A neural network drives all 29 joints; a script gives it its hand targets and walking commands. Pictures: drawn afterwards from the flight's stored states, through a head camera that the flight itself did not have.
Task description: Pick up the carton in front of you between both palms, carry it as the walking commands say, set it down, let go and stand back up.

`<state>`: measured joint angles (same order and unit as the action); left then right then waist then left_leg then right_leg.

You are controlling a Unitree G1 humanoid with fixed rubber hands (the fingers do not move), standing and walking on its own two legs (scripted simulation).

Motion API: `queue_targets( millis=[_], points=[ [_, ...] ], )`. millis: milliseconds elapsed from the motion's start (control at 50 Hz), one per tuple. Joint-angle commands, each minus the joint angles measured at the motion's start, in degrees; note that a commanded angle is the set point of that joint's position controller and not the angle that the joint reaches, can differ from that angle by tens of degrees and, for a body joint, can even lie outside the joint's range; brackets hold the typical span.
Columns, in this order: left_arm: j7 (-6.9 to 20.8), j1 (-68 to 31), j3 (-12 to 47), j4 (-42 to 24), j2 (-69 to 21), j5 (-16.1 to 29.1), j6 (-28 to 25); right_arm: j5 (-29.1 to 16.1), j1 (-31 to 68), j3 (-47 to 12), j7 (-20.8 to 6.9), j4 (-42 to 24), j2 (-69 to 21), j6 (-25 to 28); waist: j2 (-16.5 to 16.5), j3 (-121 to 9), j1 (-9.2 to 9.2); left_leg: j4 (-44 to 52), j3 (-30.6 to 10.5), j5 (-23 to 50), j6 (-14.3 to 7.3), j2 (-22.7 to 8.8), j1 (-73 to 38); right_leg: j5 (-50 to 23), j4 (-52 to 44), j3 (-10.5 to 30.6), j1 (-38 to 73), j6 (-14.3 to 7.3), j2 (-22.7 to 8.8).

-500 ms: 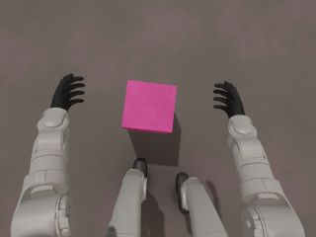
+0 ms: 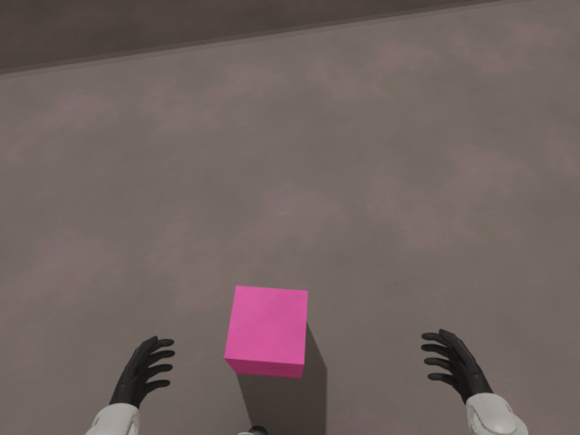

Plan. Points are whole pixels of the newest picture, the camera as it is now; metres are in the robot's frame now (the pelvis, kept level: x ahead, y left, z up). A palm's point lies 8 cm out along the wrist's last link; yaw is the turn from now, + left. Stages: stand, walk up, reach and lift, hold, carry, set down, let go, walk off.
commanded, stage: let go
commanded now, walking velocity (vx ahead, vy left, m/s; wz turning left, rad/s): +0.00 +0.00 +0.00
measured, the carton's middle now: (270, 334) +0.41 +0.07 -0.64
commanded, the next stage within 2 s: stand in 0.50 s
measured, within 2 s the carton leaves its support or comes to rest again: neither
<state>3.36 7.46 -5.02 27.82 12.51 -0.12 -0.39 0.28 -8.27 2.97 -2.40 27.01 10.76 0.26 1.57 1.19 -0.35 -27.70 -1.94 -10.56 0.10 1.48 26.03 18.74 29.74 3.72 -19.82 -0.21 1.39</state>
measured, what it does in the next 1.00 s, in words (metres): stands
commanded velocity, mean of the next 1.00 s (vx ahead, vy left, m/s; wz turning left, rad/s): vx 0.00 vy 0.00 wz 0.00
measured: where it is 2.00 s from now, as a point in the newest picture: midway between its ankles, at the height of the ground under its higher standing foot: outside the picture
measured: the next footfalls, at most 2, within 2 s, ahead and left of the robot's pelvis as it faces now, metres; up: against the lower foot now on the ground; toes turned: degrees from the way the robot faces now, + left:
none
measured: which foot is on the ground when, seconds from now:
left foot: down 0.00-1.00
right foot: down 0.00-1.00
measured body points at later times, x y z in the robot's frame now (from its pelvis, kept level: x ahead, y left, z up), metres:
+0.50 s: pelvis +0.01 -0.01 +0.01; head +0.03 +0.00 +0.45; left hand +0.18 +0.23 -0.07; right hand +0.19 -0.24 -0.07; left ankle +0.03 +0.12 -0.73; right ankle -0.05 -0.12 -0.73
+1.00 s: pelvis +0.01 +0.00 +0.00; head +0.02 +0.01 +0.45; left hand +0.14 +0.29 -0.10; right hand +0.14 -0.28 -0.10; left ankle +0.03 +0.12 -0.73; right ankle -0.05 -0.12 -0.73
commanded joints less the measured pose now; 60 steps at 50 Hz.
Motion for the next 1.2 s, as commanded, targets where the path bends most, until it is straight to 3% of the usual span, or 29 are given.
queue_targets(
  millis=[0,200,440,460,480,500,580,760,1180],
  points=[
    [-0.1,2.0,-0.4,-6.8,5.3,0.2,-0.1,-0.4,-0.8,0.2,-0.4,-6.5,5.2,0.4,-0.3,-9.3,0.68,2.3,1.0,12.8,0.7,1.1,-26.1,-13.2,-9.1,-1.5,-2.1,1.5,-0.2],
    [1.1,3.0,0.0,-9.3,6.5,-0.6,5.5,0.0,-1.1,0.0,-0.8,-7.6,5.1,-4.2,2.9,2.9,0.44,1.0,2.8,7.8,0.9,2.7,-36.5,-4.8,-14.5,0.1,-7.2,-0.4,-3.2],
    [0.3,5.3,0.4,-9.9,5.8,-0.6,6.8,0.7,-2.2,0.8,-0.9,-7.2,6.0,-6.1,-0.2,-0.9,0.36,2.3,1.6,17.8,0.6,1.9,-33.9,-19.3,-9.7,-1.5,4.3,1.4,-0.1],
    [0.3,5.3,0.5,-9.9,5.7,-0.5,6.7,0.7,-2.1,0.8,-1.0,-7.2,6.0,-6.1,-0.3,-1.1,0.35,2.3,1.5,18.2,0.7,1.8,-33.7,-19.4,-9.6,-1.6,4.6,1.4,0.1],
    [-0.6,8.1,0.3,-6.9,6.4,0.7,4.5,1.4,-0.1,1.0,0.7,-10.0,7.3,-8.9,2.2,-4.1,1.58,1.0,0.6,21.5,-0.2,1.2,-36.0,-18.0,-7.9,-2.4,3.8,2.2,1.4],
    [-2.1,3.9,-0.7,-1.2,11.8,0.3,3.5,0.6,-1.1,3.7,2.5,2.7,13.4,-4.9,0.0,-6.9,-0.22,-1.9,1.6,15.6,0.1,-3.6,-26.6,-14.7,-5.6,-2.1,7.3,2.9,-1.8],
    [-3.1,4.9,-0.7,1.0,9.7,-0.5,1.3,1.2,0.6,2.9,3.7,6.2,10.7,-0.3,-1.6,-1.7,0.47,0.7,-0.9,5.3,-0.3,-3.9,-18.1,-7.6,-5.9,0.5,6.4,1.5,-2.1],
    [-4.3,5.3,-0.4,5.5,11.7,-0.7,-0.2,1.3,0.1,2.8,4.4,11.9,12.5,1.6,-2.4,-3.0,0.29,-0.7,-2.7,14.3,-0.7,-5.0,-19.1,-14.3,-4.9,2.0,8.0,1.4,-2.9],
    [-5.1,5.9,0.1,11.7,12.8,-0.6,-0.6,0.7,-0.8,1.9,4.8,18.5,13.5,1.6,-1.7,-0.4,0.24,1.6,-4.6,9.1,-1.0,-5.5,-18.0,-9.7,-7.3,3.1,8.7,0.7,-4.2]
  ],
)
